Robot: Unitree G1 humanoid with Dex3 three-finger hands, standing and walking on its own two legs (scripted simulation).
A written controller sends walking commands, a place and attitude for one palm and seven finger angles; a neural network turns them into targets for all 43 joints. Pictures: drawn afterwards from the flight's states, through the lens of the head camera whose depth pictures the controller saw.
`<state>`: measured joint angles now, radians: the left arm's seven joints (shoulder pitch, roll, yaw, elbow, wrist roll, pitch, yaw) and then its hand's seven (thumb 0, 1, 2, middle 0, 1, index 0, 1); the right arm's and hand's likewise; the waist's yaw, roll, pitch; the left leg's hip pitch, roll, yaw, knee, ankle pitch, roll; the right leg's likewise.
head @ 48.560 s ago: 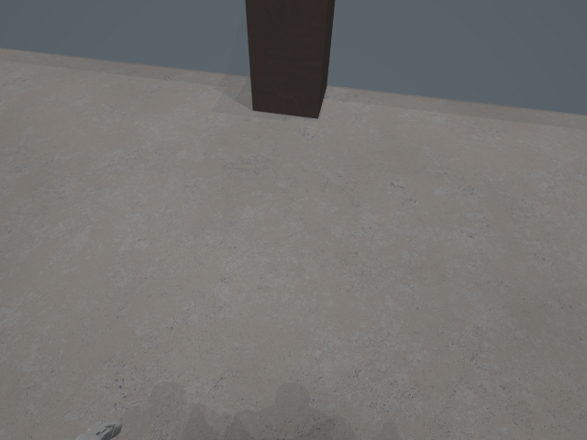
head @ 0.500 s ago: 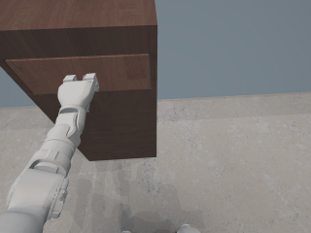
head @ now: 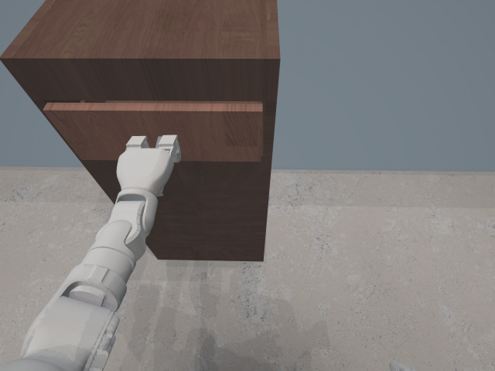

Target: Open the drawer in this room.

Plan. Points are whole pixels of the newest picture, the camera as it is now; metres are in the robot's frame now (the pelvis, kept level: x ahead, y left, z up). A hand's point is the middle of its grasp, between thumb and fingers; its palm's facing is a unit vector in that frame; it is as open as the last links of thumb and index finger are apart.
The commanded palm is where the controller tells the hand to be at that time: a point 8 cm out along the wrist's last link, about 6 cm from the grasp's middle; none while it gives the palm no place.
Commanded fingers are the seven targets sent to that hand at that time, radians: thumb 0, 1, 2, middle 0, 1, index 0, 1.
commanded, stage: pull the drawer open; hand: left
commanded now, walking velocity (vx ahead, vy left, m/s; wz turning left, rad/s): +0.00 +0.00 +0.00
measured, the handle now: (158, 153) +0.49 +0.18 +0.03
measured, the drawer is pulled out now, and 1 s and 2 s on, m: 0.02 0.18 0.30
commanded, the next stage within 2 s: open the thumb to release the handle in 1.72 s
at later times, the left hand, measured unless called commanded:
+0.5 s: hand (151, 205) +0.39 +0.18 +0.01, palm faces -0.01 -0.07 -1.00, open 6.6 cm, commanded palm +0.33 +0.20 +0.06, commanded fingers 0.00 0.90 0.90 -0.40 -1.35 -0.40 -1.35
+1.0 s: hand (138, 274) +0.27 +0.18 +0.01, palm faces +0.00 -0.11 -0.99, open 6.5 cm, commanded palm +0.22 +0.19 +0.06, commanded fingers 0.00 0.90 0.90 -0.40 -1.35 -0.40 -1.35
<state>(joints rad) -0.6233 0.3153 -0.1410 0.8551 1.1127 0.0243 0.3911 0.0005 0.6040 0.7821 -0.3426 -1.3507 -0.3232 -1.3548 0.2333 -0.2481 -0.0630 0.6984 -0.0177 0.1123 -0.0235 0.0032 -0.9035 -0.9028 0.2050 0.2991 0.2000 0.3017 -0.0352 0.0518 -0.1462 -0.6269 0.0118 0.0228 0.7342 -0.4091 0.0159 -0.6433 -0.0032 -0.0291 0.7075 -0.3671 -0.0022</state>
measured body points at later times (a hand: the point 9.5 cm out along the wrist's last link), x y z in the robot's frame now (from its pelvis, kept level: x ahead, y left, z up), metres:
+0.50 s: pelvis -0.01 +0.00 +0.01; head +0.06 -0.02 +0.45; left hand +0.38 +0.18 +0.06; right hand +0.03 -0.27 -0.13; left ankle -0.05 +0.11 -0.71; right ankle -0.03 -0.12 -0.71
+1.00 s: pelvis +0.01 -0.01 +0.01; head +0.04 -0.03 +0.45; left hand +0.26 +0.18 +0.06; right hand +0.22 -0.23 -0.09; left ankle -0.04 +0.11 -0.71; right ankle -0.03 -0.12 -0.71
